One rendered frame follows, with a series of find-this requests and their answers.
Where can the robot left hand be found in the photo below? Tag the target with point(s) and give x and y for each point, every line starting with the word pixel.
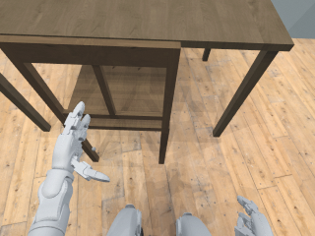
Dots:
pixel 69 142

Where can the robot right hand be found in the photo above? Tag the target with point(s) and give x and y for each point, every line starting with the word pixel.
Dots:
pixel 256 225

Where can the robot left thigh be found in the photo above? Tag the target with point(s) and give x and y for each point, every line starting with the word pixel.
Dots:
pixel 128 222

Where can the robot right thigh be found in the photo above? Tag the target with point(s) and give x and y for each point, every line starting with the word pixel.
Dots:
pixel 190 225

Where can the left robot forearm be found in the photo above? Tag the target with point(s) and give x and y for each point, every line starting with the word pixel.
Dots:
pixel 53 212

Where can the robot thigh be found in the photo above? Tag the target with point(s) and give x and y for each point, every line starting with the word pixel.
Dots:
pixel 128 222
pixel 190 225

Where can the chair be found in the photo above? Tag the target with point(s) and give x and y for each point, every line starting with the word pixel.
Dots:
pixel 125 84

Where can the table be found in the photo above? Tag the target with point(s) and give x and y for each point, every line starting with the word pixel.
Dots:
pixel 208 24

